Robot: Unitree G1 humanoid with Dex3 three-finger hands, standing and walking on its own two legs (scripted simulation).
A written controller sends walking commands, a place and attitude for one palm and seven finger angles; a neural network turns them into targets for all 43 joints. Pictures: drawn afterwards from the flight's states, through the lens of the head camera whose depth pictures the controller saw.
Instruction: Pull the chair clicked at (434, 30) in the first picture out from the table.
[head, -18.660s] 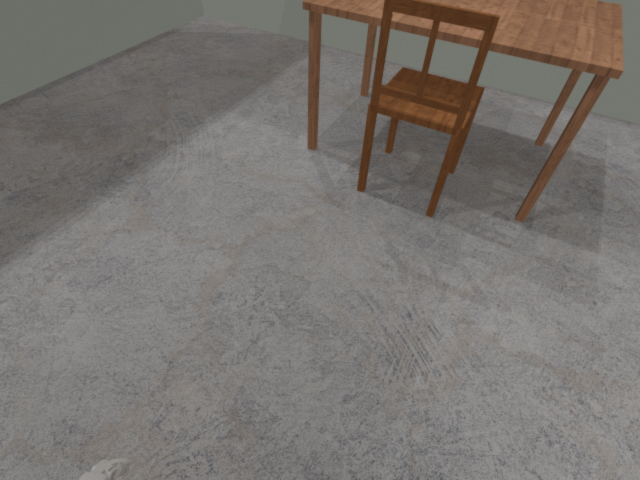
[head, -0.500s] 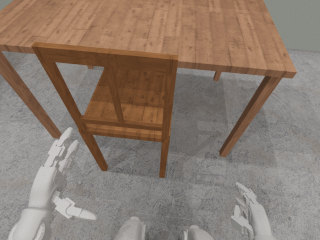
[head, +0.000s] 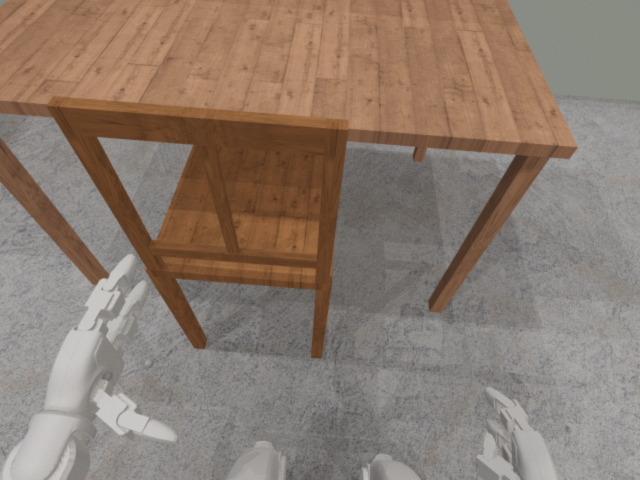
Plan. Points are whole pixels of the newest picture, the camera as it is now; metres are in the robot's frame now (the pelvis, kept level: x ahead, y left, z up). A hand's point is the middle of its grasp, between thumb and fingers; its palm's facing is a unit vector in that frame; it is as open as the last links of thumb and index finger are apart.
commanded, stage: raise the hand toward the chair's back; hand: left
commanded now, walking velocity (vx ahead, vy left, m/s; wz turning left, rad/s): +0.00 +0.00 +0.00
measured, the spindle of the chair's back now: (222, 204) +0.52 +0.18 -0.02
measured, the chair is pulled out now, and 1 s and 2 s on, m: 0.00 0.00 0.00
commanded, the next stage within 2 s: aim the fingers beside a spindle in 0.22 s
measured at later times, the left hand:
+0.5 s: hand (160, 360) +0.25 +0.19 +0.04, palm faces -0.05 -1.00 -0.06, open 16.9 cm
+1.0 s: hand (181, 324) +0.30 +0.19 +0.02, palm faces -0.06 -1.00 -0.04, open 16.9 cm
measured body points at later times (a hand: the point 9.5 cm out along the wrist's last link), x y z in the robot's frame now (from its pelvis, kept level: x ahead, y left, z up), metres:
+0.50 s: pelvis -0.01 -0.01 -0.01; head +0.06 +0.00 +0.44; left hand +0.24 +0.25 +0.04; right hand +0.18 -0.25 -0.08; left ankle +0.02 +0.10 -0.66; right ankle +0.00 -0.12 -0.66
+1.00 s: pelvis -0.01 -0.01 -0.02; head +0.09 +0.00 +0.42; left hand +0.29 +0.24 +0.02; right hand +0.15 -0.27 -0.11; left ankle +0.02 +0.10 -0.66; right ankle +0.00 -0.12 -0.66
